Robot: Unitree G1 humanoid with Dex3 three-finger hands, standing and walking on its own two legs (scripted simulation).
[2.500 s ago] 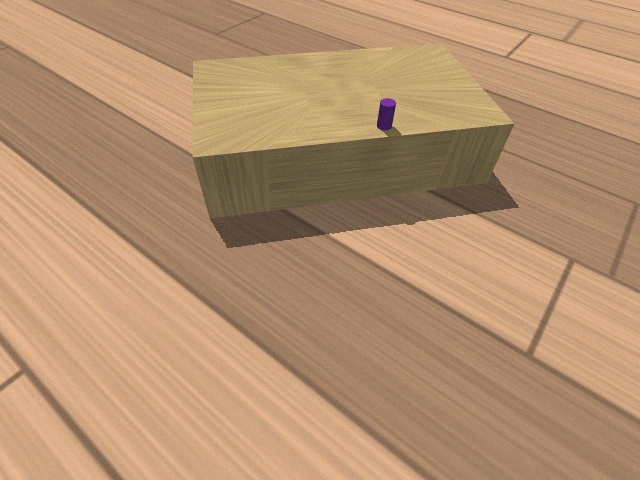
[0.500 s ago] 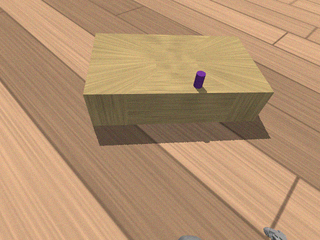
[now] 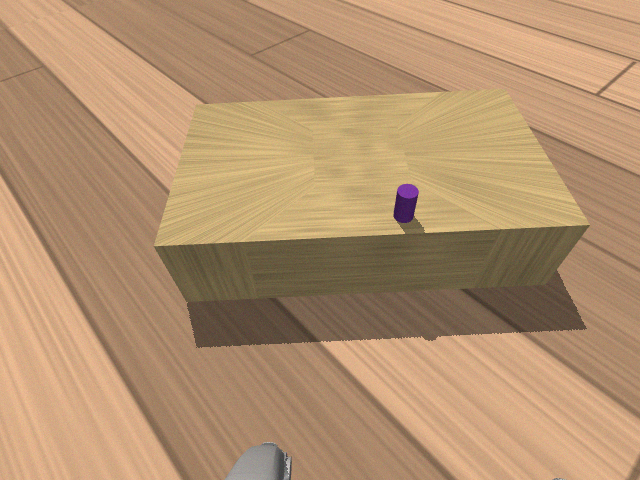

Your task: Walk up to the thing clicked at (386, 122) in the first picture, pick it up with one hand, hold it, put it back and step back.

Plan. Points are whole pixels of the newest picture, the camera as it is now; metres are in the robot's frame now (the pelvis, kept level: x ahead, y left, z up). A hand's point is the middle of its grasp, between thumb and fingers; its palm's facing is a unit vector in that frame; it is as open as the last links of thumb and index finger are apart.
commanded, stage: walk up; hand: right
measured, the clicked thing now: (405, 203) +0.92 -0.18 -0.39
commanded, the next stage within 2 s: none
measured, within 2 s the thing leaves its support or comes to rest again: neither
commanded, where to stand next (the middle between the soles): +0.53 -0.06 m, yaw +3 degrees
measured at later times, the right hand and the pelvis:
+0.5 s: hand (539, 403) +0.26 -0.28 -0.12, palm faces -0.05 +0.91 -0.41, open 7.4 cm; pelvis +0.18 -0.01 +0.00, yaw +1 degrees
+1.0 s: hand (557, 316) +0.42 -0.37 -0.15, palm faces -0.09 +0.94 -0.32, open 7.4 cm; pelvis +0.35 -0.11 +0.00, yaw +2 degrees
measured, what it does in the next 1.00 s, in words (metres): walks ahead: left foot, then right foot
